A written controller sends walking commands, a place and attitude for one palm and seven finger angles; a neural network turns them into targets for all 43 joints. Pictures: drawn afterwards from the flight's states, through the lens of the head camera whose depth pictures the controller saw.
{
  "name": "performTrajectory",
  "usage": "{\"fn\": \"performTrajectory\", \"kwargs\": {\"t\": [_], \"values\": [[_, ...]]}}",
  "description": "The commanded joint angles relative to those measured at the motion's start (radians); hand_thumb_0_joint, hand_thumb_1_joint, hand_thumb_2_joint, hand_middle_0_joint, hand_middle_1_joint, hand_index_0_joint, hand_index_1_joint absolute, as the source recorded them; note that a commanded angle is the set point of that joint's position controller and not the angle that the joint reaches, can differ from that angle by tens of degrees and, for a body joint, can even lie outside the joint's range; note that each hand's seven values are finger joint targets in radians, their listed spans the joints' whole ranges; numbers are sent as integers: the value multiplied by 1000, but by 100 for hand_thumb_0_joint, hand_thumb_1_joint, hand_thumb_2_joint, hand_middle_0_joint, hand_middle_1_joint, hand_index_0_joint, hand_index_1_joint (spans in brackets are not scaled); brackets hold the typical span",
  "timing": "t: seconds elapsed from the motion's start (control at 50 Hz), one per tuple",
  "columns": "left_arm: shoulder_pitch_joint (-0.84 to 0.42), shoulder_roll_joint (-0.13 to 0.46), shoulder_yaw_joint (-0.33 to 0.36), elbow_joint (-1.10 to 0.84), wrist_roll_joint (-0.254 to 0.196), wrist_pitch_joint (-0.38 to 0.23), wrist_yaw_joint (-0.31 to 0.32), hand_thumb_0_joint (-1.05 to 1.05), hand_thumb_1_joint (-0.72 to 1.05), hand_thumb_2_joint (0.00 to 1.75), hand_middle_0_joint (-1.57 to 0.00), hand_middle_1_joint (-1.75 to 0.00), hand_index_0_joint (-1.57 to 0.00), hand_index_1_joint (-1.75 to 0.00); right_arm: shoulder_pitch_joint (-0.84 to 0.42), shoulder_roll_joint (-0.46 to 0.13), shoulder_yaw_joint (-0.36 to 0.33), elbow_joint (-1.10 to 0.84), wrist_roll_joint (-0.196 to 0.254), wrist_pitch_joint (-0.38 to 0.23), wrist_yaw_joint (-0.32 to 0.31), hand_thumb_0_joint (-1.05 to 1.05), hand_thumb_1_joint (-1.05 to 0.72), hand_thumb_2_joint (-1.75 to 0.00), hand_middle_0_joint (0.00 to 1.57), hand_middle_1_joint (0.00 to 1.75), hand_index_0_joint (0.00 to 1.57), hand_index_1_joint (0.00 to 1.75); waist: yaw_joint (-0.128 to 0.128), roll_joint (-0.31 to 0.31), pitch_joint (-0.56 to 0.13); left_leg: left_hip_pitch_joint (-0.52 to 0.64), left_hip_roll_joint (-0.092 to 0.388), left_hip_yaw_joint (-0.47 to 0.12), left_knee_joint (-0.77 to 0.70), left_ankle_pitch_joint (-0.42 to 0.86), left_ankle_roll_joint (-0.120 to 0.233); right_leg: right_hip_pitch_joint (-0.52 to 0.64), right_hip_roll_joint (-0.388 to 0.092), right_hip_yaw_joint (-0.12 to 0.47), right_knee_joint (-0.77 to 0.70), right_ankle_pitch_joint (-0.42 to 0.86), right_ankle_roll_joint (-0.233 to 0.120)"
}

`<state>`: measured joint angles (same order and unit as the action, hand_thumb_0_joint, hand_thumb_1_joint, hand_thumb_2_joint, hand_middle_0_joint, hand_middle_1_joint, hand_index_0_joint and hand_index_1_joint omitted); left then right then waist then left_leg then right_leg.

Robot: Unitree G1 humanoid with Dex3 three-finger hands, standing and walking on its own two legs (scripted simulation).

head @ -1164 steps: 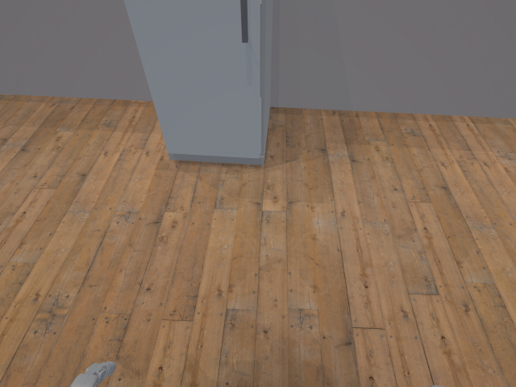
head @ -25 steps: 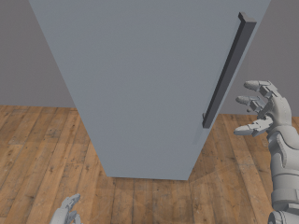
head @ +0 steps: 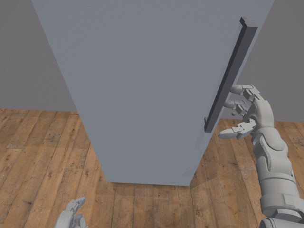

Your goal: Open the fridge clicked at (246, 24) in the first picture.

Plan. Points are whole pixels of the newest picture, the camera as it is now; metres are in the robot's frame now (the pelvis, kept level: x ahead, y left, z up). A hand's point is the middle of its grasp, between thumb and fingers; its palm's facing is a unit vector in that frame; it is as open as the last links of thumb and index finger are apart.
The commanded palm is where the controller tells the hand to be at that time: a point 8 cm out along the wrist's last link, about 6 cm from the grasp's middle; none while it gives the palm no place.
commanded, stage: feel for the door with the fingertips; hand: right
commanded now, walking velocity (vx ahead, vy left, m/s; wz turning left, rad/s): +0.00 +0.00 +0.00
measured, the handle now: (222, 86) +0.47 -0.16 +0.15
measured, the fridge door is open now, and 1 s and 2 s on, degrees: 0 0 0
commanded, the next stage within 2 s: slide the fingers in behind the handle in 0.62 s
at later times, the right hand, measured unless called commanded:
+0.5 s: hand (232, 105) +0.41 -0.18 +0.13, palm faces -0.01 +1.00 +0.00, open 14.0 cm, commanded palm +0.39 -0.23 +0.13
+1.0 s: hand (235, 110) +0.40 -0.19 +0.13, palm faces -0.01 +1.00 +0.01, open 14.0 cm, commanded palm +0.37 -0.23 +0.13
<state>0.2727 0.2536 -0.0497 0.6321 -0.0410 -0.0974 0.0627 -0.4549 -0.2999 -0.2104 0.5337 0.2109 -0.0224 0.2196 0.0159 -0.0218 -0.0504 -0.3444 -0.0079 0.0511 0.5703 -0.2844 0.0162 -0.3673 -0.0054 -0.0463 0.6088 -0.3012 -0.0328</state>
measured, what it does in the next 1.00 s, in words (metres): stands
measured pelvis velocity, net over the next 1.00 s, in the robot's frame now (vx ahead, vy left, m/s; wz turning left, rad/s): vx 0.00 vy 0.00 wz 0.01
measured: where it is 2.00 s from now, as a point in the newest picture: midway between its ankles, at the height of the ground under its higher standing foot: outside the picture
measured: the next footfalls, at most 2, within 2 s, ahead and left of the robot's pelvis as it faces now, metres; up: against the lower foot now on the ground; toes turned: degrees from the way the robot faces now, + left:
none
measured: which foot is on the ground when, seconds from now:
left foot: down 0.00-1.00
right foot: down 0.00-1.00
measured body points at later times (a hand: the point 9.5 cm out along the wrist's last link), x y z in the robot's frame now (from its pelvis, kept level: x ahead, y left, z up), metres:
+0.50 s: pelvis +0.00 +0.01 +0.00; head +0.02 +0.01 +0.45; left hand +0.11 +0.26 -0.10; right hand +0.41 -0.23 +0.13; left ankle +0.01 +0.11 -0.73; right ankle +0.01 -0.10 -0.73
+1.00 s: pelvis +0.00 +0.00 +0.00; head +0.02 +0.00 +0.45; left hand +0.11 +0.26 -0.10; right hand +0.40 -0.24 +0.13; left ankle +0.01 +0.11 -0.73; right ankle +0.01 -0.10 -0.73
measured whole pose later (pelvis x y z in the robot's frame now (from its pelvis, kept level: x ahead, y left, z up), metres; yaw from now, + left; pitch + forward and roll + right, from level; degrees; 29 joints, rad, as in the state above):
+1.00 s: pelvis +0.00 +0.00 +0.00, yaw +0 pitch +4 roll +1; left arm 0.32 0.26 -0.03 0.64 -0.05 -0.08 0.05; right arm -0.50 -0.33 -0.25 0.65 0.21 -0.09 0.24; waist 0.03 -0.02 -0.06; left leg -0.36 -0.02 0.05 0.57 -0.29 0.02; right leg -0.38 -0.01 -0.05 0.62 -0.31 -0.03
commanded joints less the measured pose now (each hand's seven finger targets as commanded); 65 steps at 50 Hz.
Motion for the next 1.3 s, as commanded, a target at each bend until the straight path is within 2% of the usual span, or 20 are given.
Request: {"fn": "performTrajectory", "kwargs": {"t": [0.0,0.1,0.14,0.18,0.2,0.24,0.32,0.38,0.42,0.44,0.52,0.6,0.68,0.8,0.92,1.02,1.1,1.16,1.22,1.28], "values": [[-40,150,52,-129,0,-32,19,0,90,90,-20,-30,-20,-30,-390,-262,-128,-180,16,-63,-15,0,50,-30,30,120,30,120,-7,54,-271,110,-8,-37,-70,242,20,112,-14,55,-91,208,0],[-41,145,51,-135,-5,-28,19,0,90,90,-20,-30,-20,-30,-433,-254,-107,-187,9,-90,2,0,50,-30,30,120,30,120,2,0,-274,114,-4,-47,-68,266,21,120,-10,43,-88,216,-4],[-42,139,50,-133,-7,-33,18,0,90,90,-20,-30,-20,-30,-455,-210,-62,-189,8,-99,15,0,50,-30,30,120,30,120,12,-50,-270,87,-6,-47,-67,266,23,141,-6,43,-82,219,-3],[-36,144,48,-127,-9,-35,19,0,90,90,-20,-30,-20,-30,-478,-196,-40,-161,10,-98,27,0,50,-30,30,120,30,120,25,-46,-245,59,-9,-42,-71,238,24,136,-7,53,-85,198,-1],[-26,150,53,-122,-9,-34,19,0,90,90,-20,-30,-20,-30,-478,-197,-42,-133,16,-94,31,0,50,-30,30,120,30,120,34,14,-237,57,-9,-42,-77,234,19,129,-10,50,-79,186,-7],[-28,154,53,-118,-11,-35,24,0,90,90,-20,-30,-20,-30,-530,-203,-41,-120,22,-86,39,0,50,-30,30,120,30,120,40,8,-241,44,-7,-44,-79,212,16,120,-5,53,-81,157,-8],[-14,161,53,-108,-6,-32,26,0,90,90,-20,-30,-20,-30,-541,-280,-112,-69,23,-90,29,0,50,-30,30,120,30,120,24,29,-272,68,-2,-51,-74,204,15,91,-2,52,-77,152,-9],[-4,152,53,-105,-3,-36,22,0,90,90,-20,-30,-20,-30,-605,-269,-90,-86,3,-124,15,0,50,-30,30,120,30,120,26,-33,-309,57,-5,-47,-59,215,21,122,-1,58,-72,179,-4],[8,153,58,-103,-2,-35,18,0,90,90,-20,-30,-20,-30,-598,-276,-97,-84,-2,-144,6,0,50,-30,30,120,30,120,26,-29,-336,65,-7,-48,-53,247,20,136,-4,58,-63,213,-6],[9,149,58,-107,-1,-39,14,0,90,90,-20,-30,-20,-30,-594,-240,-69,-90,-1,-149,10,0,50,-30,30,120,30,120,25,-42,-349,72,-8,-50,-49,267,20,144,-3,52,-61,227,-5],[27,160,59,-101,-3,-30,10,0,90,90,-20,-30,-20,-30,-550,-273,-106,4,1,-139,17,0,50,-30,30,120,30,120,25,30,-307,83,-9,-46,-49,280,17,91,-7,50,-65,219,-7],[34,165,61,-111,-3,-17,7,0,90,90,-20,-30,-20,-30,-519,-301,-134,30,-2,-122,22,0,50,-30,30,120,30,120,14,29,-285,94,-7,-48,-49,286,17,63,-6,38,-66,212,-10],[32,155,61,-122,-7,-16,1,0,90,90,-20,-30,-20,-30,-541,-255,-98,-11,-4,-132,23,0,50,-30,30,120,30,120,19,-27,-284,61,-12,-44,-47,265,23,93,-6,45,-67,214,-6],[36,158,69,-133,-7,-17,-1,0,90,90,-20,-30,-20,-30,-491,-265,-113,-91,13,-152,29,0,50,-30,30,120,30,120,11,24,-342,112,-16,-45,-39,315,21,112,-11,42,-60,260,-9],[1,153,63,-131,-12,-22,4,0,90,90,-20,-30,-20,-30,-501,-229,-74,-131,11,-142,24,0,50,-30,30,120,30,120,23,-35,-267,58,-15,-43,-57,244,21,121,-9,49,-76,202,-7],[-17,146,60,-138,-10,-30,4,0,90,90,-20,-30,-20,-30,-436,-194,-57,-176,16,-128,12,0,50,-30,30,120,30,120,3,-46,-293,71,-15,-34,-52,260,26,158,-13,59,-80,250,2],[-24,145,61,-133,-12,-32,5,0,90,90,-20,-30,-20,-30,-458,-132,2,-197,13,-111,1,0,50,-30,30,120,30,120,25,7,-268,48,-17,-24,-61,242,21,168,-19,64,-83,242,3],[-40,140,57,-129,-10,-36,3,0,90,90,-20,-30,-20,-30,-477,-108,14,-203,4,-92,-23,0,50,-30,30,120,30,120,21,-19,-253,27,-14,-22,-61,216,23,176,-16,73,-88,222,8],[-44,144,54,-120,-7,-26,9,0,90,90,-20,-30,-20,-30,-496,-149,-15,-170,-6,-81,-49,0,50,-30,30,120,30,120,22,42,-236,36,-11,-28,-76,180,18,142,-14,71,-95,170,0],[-51,133,53,-125,-5,-33,7,0,90,90,-20,-30,-20,-30,-510,-97,34,-213,-18,-91,-46,0,50,-30,30,120,30,120,18,-23,-285,44,-9,-25,-63,213,25,188,-12,71,-91,218,8]]}}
